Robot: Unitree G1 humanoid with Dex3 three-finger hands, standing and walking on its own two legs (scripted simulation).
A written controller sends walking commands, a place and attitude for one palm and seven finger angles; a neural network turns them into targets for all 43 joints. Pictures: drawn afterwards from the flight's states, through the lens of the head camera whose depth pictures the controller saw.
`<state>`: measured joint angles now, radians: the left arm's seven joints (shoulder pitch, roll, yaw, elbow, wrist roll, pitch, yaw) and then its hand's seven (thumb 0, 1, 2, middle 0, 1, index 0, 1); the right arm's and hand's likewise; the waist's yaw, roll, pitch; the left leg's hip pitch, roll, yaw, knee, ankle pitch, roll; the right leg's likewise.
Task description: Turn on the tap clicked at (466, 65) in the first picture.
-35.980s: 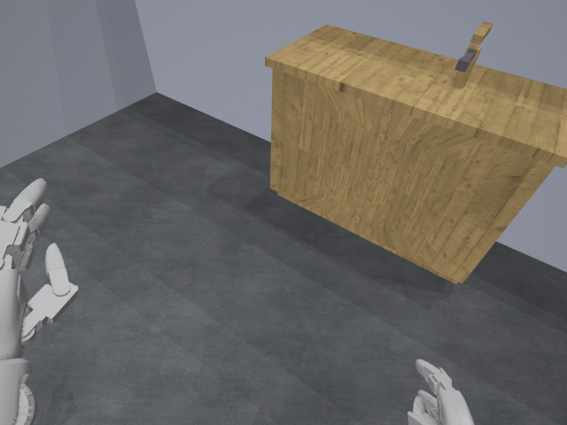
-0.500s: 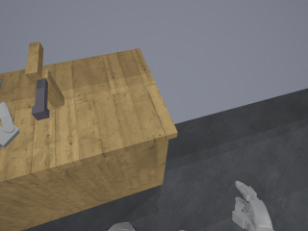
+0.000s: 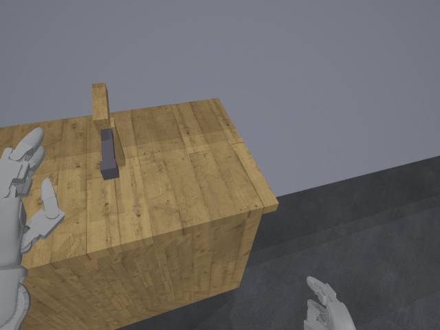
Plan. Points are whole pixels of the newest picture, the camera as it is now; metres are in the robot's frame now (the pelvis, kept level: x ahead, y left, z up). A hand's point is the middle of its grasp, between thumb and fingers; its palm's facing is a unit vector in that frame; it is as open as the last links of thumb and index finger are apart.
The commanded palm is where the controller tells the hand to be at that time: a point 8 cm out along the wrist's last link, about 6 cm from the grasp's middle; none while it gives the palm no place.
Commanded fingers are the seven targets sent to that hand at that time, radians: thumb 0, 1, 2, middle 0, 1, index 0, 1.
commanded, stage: come to a stop and stand still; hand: left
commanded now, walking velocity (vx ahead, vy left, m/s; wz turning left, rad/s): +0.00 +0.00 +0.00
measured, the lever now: (109, 169) +0.36 +0.25 +0.09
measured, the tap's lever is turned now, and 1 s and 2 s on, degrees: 0 0 0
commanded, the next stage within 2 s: look again from close up in 0.92 s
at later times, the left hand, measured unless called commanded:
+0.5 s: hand (83, 190) +0.26 +0.23 +0.16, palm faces +0.38 -0.84 -0.38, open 7.5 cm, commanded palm +0.20 +0.27 +0.18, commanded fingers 0.00 0.90 0.90 -0.20 -0.30 -0.20 -0.30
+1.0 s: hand (92, 196) +0.25 +0.22 +0.16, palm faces +0.40 -0.84 -0.35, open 7.5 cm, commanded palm +0.19 +0.25 +0.18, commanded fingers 0.00 0.90 0.90 -0.20 -0.30 -0.20 -0.30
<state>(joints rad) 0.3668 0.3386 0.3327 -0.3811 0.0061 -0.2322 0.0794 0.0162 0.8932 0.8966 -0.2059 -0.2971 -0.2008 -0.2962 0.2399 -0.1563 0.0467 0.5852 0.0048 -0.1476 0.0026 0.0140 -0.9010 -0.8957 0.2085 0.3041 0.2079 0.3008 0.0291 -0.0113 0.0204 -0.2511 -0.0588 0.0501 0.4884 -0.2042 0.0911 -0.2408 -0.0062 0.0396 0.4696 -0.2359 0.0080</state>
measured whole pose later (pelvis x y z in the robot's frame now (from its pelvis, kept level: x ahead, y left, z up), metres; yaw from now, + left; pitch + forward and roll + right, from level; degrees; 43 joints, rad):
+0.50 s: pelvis +0.04 -0.02 +0.00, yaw +1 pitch -1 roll -2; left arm 0.41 0.38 0.35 -0.44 -0.03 -0.21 0.09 0.02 0.89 0.90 -0.21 -0.30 -0.21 -0.30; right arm 0.21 -0.20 0.01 0.58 0.01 -0.11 -0.02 0.01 -0.90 -0.90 0.21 0.30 0.21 0.30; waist 0.01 -0.02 0.03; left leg -0.22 -0.04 0.01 0.48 -0.25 0.07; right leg -0.18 0.01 0.01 0.41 -0.22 0.02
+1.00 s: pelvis +0.04 -0.03 +0.01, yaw +2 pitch -1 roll -1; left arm 0.42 0.35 0.32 -0.43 -0.04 -0.18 0.11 0.02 0.89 0.90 -0.21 -0.30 -0.21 -0.30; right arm 0.21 -0.21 0.01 0.59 0.01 -0.09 -0.04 0.01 -0.90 -0.90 0.21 0.30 0.21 0.30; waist 0.02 0.00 0.02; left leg -0.21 -0.03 0.00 0.45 -0.23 0.05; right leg -0.17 0.03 0.00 0.38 -0.20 0.00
